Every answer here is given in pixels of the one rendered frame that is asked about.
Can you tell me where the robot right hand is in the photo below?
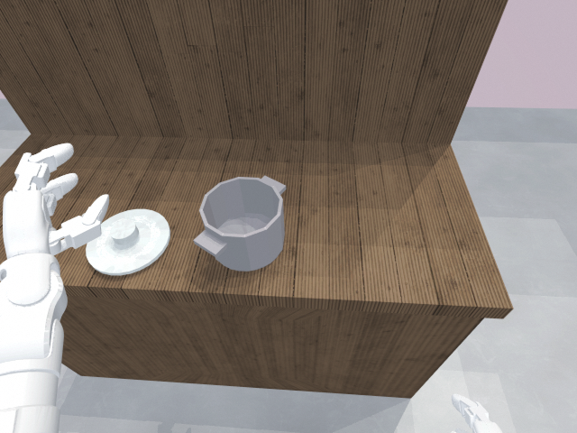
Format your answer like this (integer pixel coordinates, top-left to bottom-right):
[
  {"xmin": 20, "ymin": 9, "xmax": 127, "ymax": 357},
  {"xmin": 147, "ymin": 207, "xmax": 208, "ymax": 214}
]
[{"xmin": 451, "ymin": 393, "xmax": 502, "ymax": 433}]

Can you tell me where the table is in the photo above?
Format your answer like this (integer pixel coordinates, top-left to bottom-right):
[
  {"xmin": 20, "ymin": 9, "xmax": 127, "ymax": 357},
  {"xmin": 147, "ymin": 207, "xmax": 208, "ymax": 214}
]
[{"xmin": 0, "ymin": 0, "xmax": 513, "ymax": 399}]

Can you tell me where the knob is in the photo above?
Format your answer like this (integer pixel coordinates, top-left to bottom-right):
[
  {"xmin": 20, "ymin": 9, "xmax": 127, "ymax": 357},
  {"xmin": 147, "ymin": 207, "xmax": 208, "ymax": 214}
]
[{"xmin": 110, "ymin": 220, "xmax": 139, "ymax": 245}]

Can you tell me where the robot left forearm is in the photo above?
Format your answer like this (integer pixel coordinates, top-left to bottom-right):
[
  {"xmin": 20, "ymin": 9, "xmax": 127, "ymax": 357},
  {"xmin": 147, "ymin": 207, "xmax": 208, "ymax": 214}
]
[{"xmin": 0, "ymin": 253, "xmax": 68, "ymax": 433}]

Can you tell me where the pot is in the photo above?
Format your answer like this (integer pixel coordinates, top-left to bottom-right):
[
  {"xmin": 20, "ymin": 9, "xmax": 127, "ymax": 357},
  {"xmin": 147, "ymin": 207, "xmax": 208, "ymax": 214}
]
[{"xmin": 193, "ymin": 176, "xmax": 286, "ymax": 272}]

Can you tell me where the robot left hand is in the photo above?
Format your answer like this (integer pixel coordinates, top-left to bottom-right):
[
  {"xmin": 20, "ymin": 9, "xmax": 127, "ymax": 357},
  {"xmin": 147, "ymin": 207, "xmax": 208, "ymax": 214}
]
[{"xmin": 3, "ymin": 143, "xmax": 109, "ymax": 259}]

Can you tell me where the lid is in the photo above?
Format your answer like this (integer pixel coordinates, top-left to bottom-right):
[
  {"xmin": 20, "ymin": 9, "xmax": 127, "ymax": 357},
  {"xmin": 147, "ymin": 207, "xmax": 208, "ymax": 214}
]
[{"xmin": 86, "ymin": 209, "xmax": 170, "ymax": 275}]

